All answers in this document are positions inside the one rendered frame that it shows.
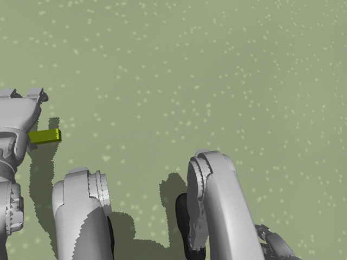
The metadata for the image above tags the right robot hand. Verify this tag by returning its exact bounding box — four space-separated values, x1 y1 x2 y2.
255 224 296 260

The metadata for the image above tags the left robot hand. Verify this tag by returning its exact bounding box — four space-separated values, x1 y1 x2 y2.
0 88 48 152

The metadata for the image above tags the small box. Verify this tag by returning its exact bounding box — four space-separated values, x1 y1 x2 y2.
28 128 62 145

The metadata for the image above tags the left robot arm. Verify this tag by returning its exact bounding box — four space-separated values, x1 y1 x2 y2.
0 128 29 260

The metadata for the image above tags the right robot foot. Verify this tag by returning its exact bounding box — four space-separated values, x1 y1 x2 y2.
175 193 206 260

